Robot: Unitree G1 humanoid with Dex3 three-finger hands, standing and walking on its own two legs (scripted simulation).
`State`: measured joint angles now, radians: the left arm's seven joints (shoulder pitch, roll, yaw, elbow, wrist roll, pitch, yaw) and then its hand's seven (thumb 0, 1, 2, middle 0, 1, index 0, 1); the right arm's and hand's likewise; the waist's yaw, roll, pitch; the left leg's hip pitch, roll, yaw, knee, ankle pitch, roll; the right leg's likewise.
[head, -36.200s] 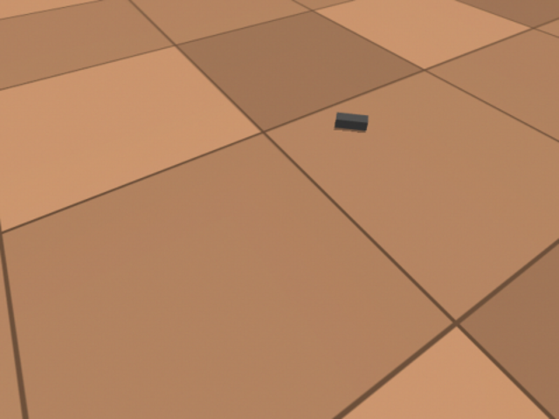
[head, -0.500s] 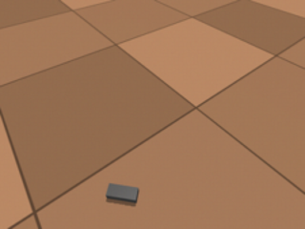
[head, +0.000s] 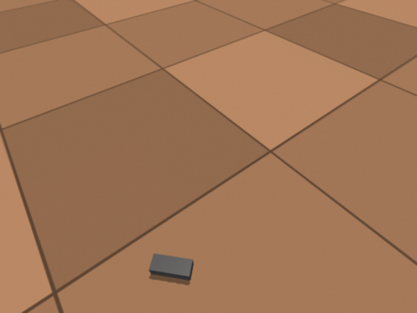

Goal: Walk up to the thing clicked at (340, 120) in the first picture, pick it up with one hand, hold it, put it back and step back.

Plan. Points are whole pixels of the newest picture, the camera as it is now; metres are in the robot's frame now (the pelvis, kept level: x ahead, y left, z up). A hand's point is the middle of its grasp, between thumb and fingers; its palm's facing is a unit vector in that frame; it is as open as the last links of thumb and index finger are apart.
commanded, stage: stand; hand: left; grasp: from above
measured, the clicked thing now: (171, 266) +0.45 +0.21 -0.75
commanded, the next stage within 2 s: step back in 1.56 s
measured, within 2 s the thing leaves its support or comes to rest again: neither
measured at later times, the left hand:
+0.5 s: hand out of the picture +0.07 +0.23 -0.16, palm faces +0.02 -0.94 -0.33, open 7.4 cm
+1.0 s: hand out of the picture +0.10 +0.24 -0.15, palm faces +0.02 -0.94 -0.33, open 7.4 cm
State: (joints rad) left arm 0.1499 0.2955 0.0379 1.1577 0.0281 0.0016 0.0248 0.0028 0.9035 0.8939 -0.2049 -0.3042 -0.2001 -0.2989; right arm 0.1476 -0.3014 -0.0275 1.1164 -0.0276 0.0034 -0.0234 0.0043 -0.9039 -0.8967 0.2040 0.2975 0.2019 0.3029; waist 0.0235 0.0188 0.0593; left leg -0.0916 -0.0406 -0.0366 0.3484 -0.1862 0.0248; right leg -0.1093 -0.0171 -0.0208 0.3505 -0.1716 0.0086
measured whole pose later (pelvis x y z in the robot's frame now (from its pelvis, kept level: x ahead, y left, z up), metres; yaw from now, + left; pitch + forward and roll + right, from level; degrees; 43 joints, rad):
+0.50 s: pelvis +0.01 -0.01 +0.00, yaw +0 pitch -3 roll +0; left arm 0.10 0.30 0.03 1.18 0.02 -0.01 0.01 0.00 0.90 0.89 -0.21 -0.30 -0.20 -0.30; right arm 0.13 -0.32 0.00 1.14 -0.02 -0.01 -0.02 0.00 -0.90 -0.90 0.20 0.30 0.20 0.30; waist 0.01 0.02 0.06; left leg -0.08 -0.02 -0.04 0.32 -0.19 0.01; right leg -0.10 0.00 -0.02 0.31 -0.17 0.00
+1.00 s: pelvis +0.02 -0.01 +0.00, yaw +0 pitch -3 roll +0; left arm 0.09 0.31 0.03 1.17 0.01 -0.01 0.01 0.00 0.90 0.89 -0.21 -0.30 -0.20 -0.30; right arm 0.11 -0.33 0.00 1.13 -0.02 -0.01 -0.02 0.00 -0.90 -0.90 0.20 0.30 0.20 0.30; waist 0.01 0.02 0.05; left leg -0.07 -0.02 -0.04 0.31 -0.19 0.01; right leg -0.08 0.00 -0.02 0.30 -0.17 -0.01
